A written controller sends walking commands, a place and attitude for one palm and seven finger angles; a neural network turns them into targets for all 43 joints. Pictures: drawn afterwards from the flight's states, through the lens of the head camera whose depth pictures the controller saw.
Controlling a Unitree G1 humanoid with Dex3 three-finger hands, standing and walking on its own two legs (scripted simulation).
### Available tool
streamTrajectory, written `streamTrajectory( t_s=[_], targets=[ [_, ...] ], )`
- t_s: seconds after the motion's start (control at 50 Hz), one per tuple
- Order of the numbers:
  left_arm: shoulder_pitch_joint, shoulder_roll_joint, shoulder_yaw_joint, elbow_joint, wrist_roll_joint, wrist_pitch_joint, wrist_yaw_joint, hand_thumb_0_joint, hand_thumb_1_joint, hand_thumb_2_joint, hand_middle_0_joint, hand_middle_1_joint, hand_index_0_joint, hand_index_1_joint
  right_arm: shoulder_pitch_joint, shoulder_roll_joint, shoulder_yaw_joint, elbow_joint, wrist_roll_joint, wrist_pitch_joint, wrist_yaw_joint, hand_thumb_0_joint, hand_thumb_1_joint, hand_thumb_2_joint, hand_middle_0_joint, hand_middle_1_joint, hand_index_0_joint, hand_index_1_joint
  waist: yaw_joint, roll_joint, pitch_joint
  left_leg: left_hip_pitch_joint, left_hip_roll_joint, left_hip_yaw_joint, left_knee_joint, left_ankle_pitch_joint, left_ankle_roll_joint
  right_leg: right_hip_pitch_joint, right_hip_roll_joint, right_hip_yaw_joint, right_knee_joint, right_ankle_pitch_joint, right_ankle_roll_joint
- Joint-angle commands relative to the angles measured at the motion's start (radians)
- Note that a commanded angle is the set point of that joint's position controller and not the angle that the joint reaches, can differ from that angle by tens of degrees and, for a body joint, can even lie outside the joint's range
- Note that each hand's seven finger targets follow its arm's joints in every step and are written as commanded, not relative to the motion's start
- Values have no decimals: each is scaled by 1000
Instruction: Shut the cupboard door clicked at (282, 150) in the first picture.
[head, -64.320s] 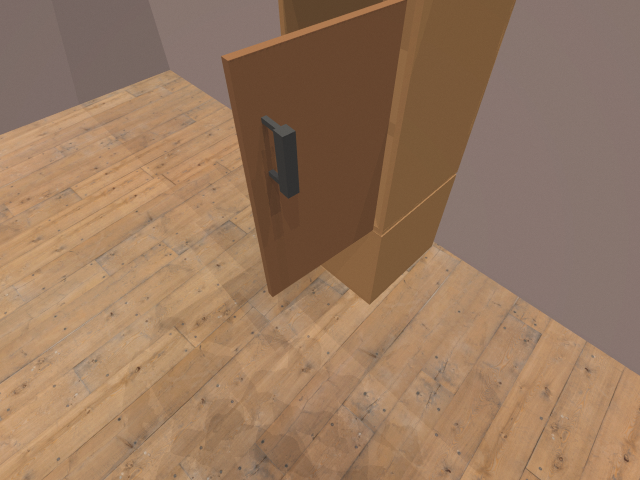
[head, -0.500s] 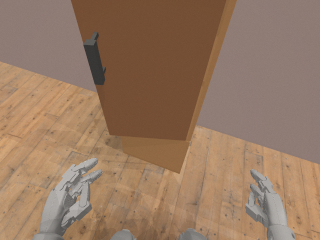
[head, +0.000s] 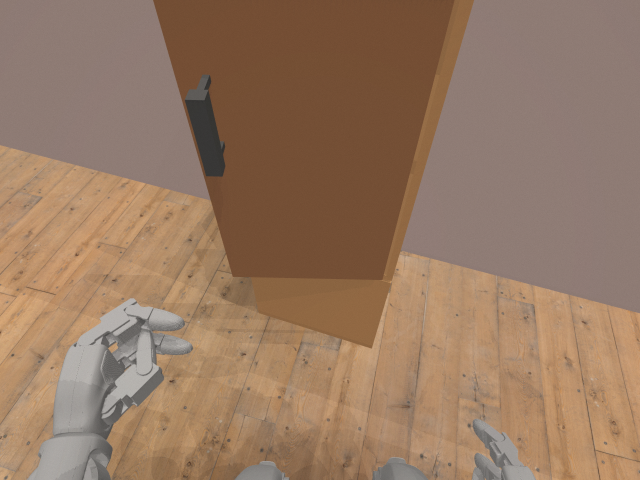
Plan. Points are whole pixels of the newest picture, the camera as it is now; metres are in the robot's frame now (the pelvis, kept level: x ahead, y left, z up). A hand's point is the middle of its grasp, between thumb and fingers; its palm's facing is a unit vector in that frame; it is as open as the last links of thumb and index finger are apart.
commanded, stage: raise the hand and make a fist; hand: left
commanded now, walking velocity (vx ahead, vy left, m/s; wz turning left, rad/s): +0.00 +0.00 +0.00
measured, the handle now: (210, 126) +0.54 +0.19 +0.15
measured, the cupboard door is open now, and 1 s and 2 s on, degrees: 17 17 17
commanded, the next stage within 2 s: bring the fist close to the handle in 1.04 s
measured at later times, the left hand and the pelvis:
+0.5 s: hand (175, 311) +0.26 +0.17 +0.12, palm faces +0.02 -1.00 -0.08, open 3.1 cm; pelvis +0.05 -0.02 +0.02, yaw +2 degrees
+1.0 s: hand (156, 294) +0.27 +0.18 +0.15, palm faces +0.10 -0.99 -0.07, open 3.1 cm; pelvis +0.04 -0.02 +0.04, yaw +1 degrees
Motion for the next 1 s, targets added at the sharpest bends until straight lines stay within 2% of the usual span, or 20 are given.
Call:
streamTrajectory(
  t_s=[0.0,0.06,0.1,0.16,0.2,0.26,0.32,0.36,0.42,0.46,0.56,0.62,0.68,0.72,0.76,0.86,0.92,0.94,0.96,0.98],
  targets=[
    [-138,37,-63,-233,8,-178,-50,0,900,900,-1007,-1180,-1007,-1180,-142,-149,-65,-157,-5,-108,3,0,-900,-900,200,300,200,300,-15,43,-99,4,-12,-35,-222,31,7,84,51,-59,-119,-77,-46],
    [-88,61,-67,-173,4,-116,-130,0,900,900,-1062,-1240,-1062,-1240,-131,-166,-73,-156,15,-116,-8,0,-900,-900,200,300,200,300,-11,25,-97,6,-15,-37,-238,11,14,126,47,-44,-157,-89,-44],
    [-83,116,-2,-187,-5,-60,-146,0,900,900,-1098,-1280,-1098,-1280,-127,-164,-78,-166,23,-110,-17,0,-900,-900,200,300,200,300,10,7,-116,26,-16,-34,-255,37,14,166,42,-42,-176,-72,-40],
    [-85,192,135,-260,-23,-19,-110,0,900,900,-1153,-1340,-1153,-1340,-145,-146,-76,-173,18,-91,-29,0,-900,-900,200,300,200,300,58,34,-179,77,-19,-26,-267,177,10,258,48,-55,-165,54,-46],
    [-96,161,155,-296,-52,-23,-82,0,900,900,-1190,-1380,-1190,-1380,-146,-127,-71,-175,16,-81,-27,0,-900,-900,200,300,200,300,61,35,-188,111,-18,-17,-267,272,2,292,49,-63,-160,167,-45],
    [-141,132,142,-295,-72,-48,-73,0,900,900,-1245,-1440,-1245,-1440,-135,-126,-65,-158,13,-74,-20,0,-900,-900,200,300,200,300,41,20,-166,140,-17,-9,-253,357,1,306,58,-61,-167,273,-41],
    [-160,97,69,-240,-59,-36,-121,0,900,900,-1300,-1500,-1300,-1500,-127,-136,-60,-141,15,-76,-12,0,-900,-900,200,300,200,300,15,56,-123,162,-15,-3,-255,372,0,294,54,-55,-187,309,-39],
    [-154,84,29,-188,-50,6,-167,0,900,900,-1300,-1500,-1300,-1500,-123,-145,-61,-136,22,-72,-16,0,-900,-900,200,300,200,300,0,29,-95,167,-14,-3,-258,365,9,298,53,-48,-214,313,-35],
    [-186,136,64,-194,-56,69,-216,0,900,900,-1300,-1500,-1300,-1500,-128,-151,-58,-143,28,-67,-28,0,-900,-900,200,300,200,300,15,8,-128,185,-18,-3,-281,353,13,348,46,-36,-245,321,-32],
    [-201,197,148,-210,-71,91,-214,0,900,900,-1300,-1500,-1300,-1500,-146,-145,-56,-142,26,-62,-36,0,-900,-900,200,300,200,300,38,-9,-157,199,-23,0,-289,377,16,403,41,-27,-258,353,-32],
    [-269,213,245,-247,-113,50,-174,0,900,900,-1300,-1500,-1300,-1500,-160,-121,-48,-129,21,-60,-36,0,-900,-900,200,300,200,300,58,-16,-198,244,-26,6,-309,450,6,467,40,-32,-260,462,-27],
    [-306,159,188,-205,-114,42,-183,0,900,900,-1300,-1500,-1300,-1500,-164,-124,-48,-111,27,-68,-33,0,-900,-900,200,300,200,300,41,9,-155,262,-28,13,-325,434,5,437,41,-35,-278,447,-25],
    [-243,104,108,-104,-106,82,-228,0,900,900,-1300,-1500,-1300,-1500,-161,-135,-50,-105,33,-71,-33,0,-900,-900,200,300,200,300,32,-34,-97,244,-26,16,-336,402,10,426,34,-28,-305,423,-19],
    [-233,123,109,-101,-102,115,-251,0,900,900,-1300,-1500,-1300,-1500,-167,-142,-55,-111,35,-69,-37,0,-900,-900,200,300,200,300,43,-23,-99,246,-27,16,-349,388,12,435,32,-24,-315,398,-21],
    [-222,165,145,-109,-94,133,-250,0,900,900,-1300,-1500,-1300,-1500,-174,-145,-57,-118,34,-65,-40,0,-900,-900,200,300,200,300,51,-57,-109,242,-26,19,-349,390,16,455,29,-15,-322,390,-18],
    [-292,226,253,-219,-101,54,-177,0,900,900,-1300,-1500,-1300,-1500,-179,-128,-55,-120,19,-66,-37,0,-900,-900,200,300,200,300,70,-61,-164,258,-28,17,-362,388,9,480,34,-15,-315,360,-20],
    [-315,165,202,-223,-90,-2,-153,0,900,900,-1300,-1500,-1300,-1500,-181,-121,-54,-102,20,-77,-27,0,-900,-900,200,300,200,300,55,37,-143,284,-30,20,-371,386,2,444,42,-33,-300,351,-31],
    [-311,144,175,-192,-85,-2,-155,0,900,900,-1300,-1500,-1300,-1500,-182,-122,-50,-98,21,-78,-25,0,-900,-900,200,300,200,300,49,61,-102,275,-29,19,-377,362,-1,418,44,-40,-304,320,-34],
    [-310,141,152,-173,-75,1,-160,0,900,900,-1300,-1500,-1300,-1500,-179,-129,-52,-94,22,-79,-24,0,-900,-900,200,300,200,300,36,21,-91,270,-26,18,-374,340,6,407,45,-35,-317,288,-30],
    [-303,122,125,-147,-75,13,-173,0,900,900,-1300,-1500,-1300,-1500,-184,-131,-53,-93,25,-81,-26,0,-900,-900,200,300,200,300,34,31,-68,259,-27,19,-379,304,7,392,42,-31,-328,248,-29]
  ],
)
